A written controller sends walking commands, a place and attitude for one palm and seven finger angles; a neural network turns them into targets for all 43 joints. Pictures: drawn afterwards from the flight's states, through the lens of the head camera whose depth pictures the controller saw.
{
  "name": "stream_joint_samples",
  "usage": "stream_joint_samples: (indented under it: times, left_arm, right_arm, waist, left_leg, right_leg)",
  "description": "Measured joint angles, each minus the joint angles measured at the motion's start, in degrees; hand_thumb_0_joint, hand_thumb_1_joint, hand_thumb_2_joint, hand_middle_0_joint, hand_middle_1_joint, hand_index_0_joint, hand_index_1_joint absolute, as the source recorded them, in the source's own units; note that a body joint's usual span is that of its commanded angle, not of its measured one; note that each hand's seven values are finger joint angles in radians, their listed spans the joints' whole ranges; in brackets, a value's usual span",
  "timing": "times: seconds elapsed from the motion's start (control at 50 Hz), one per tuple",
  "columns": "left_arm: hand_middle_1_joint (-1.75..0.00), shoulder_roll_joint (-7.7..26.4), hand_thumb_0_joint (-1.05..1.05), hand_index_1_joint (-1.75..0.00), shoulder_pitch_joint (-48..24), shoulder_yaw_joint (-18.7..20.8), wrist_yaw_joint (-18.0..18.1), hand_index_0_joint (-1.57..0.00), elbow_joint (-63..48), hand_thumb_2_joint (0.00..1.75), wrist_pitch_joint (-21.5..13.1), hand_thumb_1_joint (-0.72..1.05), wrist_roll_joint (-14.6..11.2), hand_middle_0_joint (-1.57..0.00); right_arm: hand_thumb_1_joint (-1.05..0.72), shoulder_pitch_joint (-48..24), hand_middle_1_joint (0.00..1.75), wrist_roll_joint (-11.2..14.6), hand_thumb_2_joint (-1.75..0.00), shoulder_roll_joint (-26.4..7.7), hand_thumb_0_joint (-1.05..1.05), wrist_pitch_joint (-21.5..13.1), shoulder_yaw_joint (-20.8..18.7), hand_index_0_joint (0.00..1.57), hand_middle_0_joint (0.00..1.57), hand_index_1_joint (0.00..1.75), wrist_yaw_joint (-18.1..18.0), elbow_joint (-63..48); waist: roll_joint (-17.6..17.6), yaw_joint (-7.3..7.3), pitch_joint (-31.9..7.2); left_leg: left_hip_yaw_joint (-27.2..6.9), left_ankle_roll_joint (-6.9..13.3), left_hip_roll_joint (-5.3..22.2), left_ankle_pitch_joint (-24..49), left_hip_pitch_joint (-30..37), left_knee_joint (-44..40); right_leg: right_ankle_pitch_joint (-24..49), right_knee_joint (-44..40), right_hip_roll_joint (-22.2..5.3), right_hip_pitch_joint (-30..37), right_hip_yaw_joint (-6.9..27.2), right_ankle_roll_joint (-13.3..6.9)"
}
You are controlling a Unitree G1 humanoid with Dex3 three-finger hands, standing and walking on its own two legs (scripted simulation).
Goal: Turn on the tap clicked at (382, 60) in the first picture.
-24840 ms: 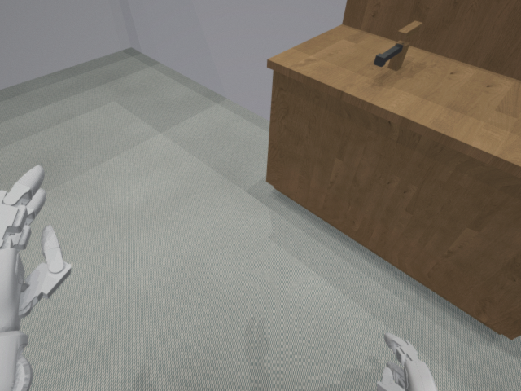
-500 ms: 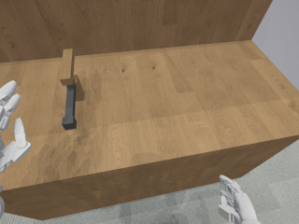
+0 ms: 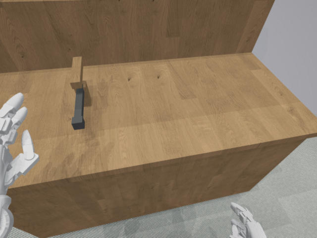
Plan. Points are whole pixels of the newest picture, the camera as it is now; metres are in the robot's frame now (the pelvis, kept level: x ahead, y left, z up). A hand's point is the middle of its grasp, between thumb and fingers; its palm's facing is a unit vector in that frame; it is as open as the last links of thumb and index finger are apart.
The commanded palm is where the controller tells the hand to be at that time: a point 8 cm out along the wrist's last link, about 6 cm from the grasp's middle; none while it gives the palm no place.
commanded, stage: come to a stop and stand still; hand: left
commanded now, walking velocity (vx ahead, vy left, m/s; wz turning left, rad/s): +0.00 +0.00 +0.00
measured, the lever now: (78, 122) +0.38 +0.26 +0.05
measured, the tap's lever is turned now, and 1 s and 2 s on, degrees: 0 0 0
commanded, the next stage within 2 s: look again from close up in 0.02 s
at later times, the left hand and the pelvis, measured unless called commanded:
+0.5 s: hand (40, 146) +0.23 +0.24 +0.17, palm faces +0.35 -0.83 -0.43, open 7.4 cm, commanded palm +0.16 +0.27 +0.18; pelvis +0.00 -0.01 +0.00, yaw +2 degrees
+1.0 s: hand (50, 161) +0.21 +0.23 +0.15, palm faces +0.45 -0.84 -0.31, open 7.4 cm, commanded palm +0.16 +0.26 +0.16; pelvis +0.03 -0.04 -0.02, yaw +0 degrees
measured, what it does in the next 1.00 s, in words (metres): shifts its weight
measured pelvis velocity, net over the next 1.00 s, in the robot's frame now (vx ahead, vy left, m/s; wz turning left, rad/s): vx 0.03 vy -0.04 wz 0.01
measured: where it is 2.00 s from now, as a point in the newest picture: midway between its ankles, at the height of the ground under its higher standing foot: outside the picture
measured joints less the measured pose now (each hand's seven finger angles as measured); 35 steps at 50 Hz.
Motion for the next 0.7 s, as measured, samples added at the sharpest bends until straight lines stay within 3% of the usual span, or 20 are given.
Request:
stream_joint_samples:
  times: [0.46,0.48,0.5,0.52,0.56,0.6,0.62,0.66,0.7]
  left_arm:
    - [-0.31,-0.65,0.02,-0.3,0.86,-0.23,0.04,-0.21,-1.49,0.9,1.67,0.89,-0.94,-0.21]
    - [-0.31,1.18,0.02,-0.3,-1.24,-1.14,0.27,-0.21,-1.89,0.9,2.1,0.89,0.38,-0.21]
    - [-0.31,3.91,0.02,-0.3,-5.37,-1.23,-0.65,-0.21,-1.53,0.9,2.92,0.89,2.52,-0.21]
    - [-0.31,6.05,0.02,-0.3,-9.55,-0.79,-1.32,-0.21,-0.27,0.9,4.11,0.89,2.27,-0.22]
    - [-0.31,6.63,0.02,-0.3,-15.42,2.22,-2.91,-0.22,2.2,0.9,8.34,0.88,-1.31,-0.22]
    - [-0.31,4.62,0.02,-0.3,-16.55,5.59,-4.43,-0.22,3.77,0.9,13.19,0.89,-4.83,-0.21]
    - [-0.31,3.52,0.02,-0.3,-15.48,6.44,-5.17,-0.21,3.72,0.9,15.48,0.89,-5.33,-0.21]
    - [-0.3,1.74,0.02,-0.3,-11.05,6.05,-6.72,-0.21,1.97,0.9,18.77,0.9,-4.81,-0.21]
    - [-0.3,0.1,0.02,-0.3,-4.76,4.08,-7.97,-0.2,-1.4,0.9,19.66,0.9,-4.31,-0.2]
  right_arm:
    - [-0.9,-2.29,0.3,-0.12,-0.9,0.16,0.01,-0.15,-1.25,0.2,0.2,0.3,-0.87,0.4]
    - [-0.91,-0.99,0.3,0.9,-0.9,-0.91,0.01,0.72,0.48,0.2,0.2,0.3,-2.87,-2.03]
    - [-0.91,0.13,0.3,-0.2,-0.9,-1.49,0.01,0.9,1.06,0.2,0.2,0.3,-4.05,-3.37]
    - [-0.91,0.27,0.3,-1.23,-0.9,-1.73,0.01,1.34,1.13,0.2,0.2,0.3,-4.01,-3.27]
    - [-0.9,-1.71,0.3,-1.99,-0.9,-2.31,0.01,2.64,1.69,0.2,0.2,0.3,-3.09,-1.01]
    - [-0.9,-4.08,0.3,-0.77,-0.9,-2.63,0.01,3.85,2.19,0.2,0.21,0.3,-2.64,0.7]
    - [-0.9,-4.82,0.3,-0.32,-0.9,-2.65,0.02,4.22,2.22,0.21,0.21,0.3,-2.44,0.84]
    - [-0.9,-5.71,0.3,-0.01,-0.9,-2.48,0.02,4.64,1.99,0.21,0.21,0.3,-2.1,0.0]
    - [-0.9,-6.25,0.3,-0.26,-0.9,-2.12,0.02,4.7,1.62,0.21,0.21,0.3,-1.71,-1.27]
  waist:
    - [0.65,0.08,0.54]
    - [1.26,0.51,0.85]
    - [1.5,1.73,1.32]
    - [1.45,2.71,1.24]
    - [1.92,3.59,0.79]
    - [2.96,3.32,-0.26]
    - [3.39,2.86,-1.01]
    - [3.86,1.87,-2.13]
    - [3.83,1.3,-2.7]
  left_leg:
    - [-0.85,-0.75,0.54,0.38,0.88,-1.5]
    - [-1.41,-0.67,0.8,-0.22,-0.09,-0.1]
    - [-1.73,-0.64,0.73,-0.84,-0.73,1.38]
    - [-1.63,-0.73,0.41,-1.36,-1.18,2.44]
    - [-0.64,-0.98,0.32,-2.18,-0.81,3.33]
    - [0.87,-0.95,0.55,-2.82,0.1,3.25]
    - [1.51,-0.75,0.54,-3.07,0.32,3.14]
    - [2.45,-0.42,0.43,-3.61,0.38,3.28]
    - [3.3,-0.43,0.59,-4.48,0.08,4.08]
  right_leg:
    - [0.45,-1.83,0.55,1.18,-0.8,-1.13]
    - [-0.81,-0.83,1.13,0.67,-0.62,-0.08]
    - [-1.76,0.39,1.48,0.21,-0.21,-0.12]
    - [-1.46,1.55,1.29,-0.39,0.07,-0.92]
    - [-2.01,3.72,1.27,-0.98,1.05,-1.84]
    - [-2.94,4.92,1.61,-1.1,2.57,-1.74]
    - [-3.39,5.54,1.66,-1.38,3.21,-1.59]
    - [-4.4,7.08,1.65,-2.2,4.16,-1.39]
    - [-5.42,8.7,1.92,-3.14,4.95,-1.43]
